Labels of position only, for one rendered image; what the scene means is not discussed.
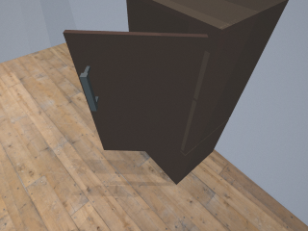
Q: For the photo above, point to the handle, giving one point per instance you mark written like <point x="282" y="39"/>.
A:
<point x="85" y="80"/>

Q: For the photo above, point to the cupboard door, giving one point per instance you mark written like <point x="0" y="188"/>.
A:
<point x="145" y="82"/>

